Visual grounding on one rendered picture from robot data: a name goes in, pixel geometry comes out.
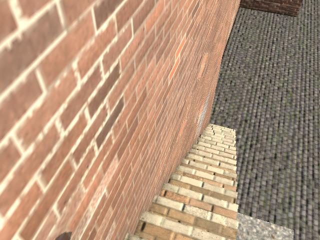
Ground stairs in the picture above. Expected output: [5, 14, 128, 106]
[124, 123, 239, 240]

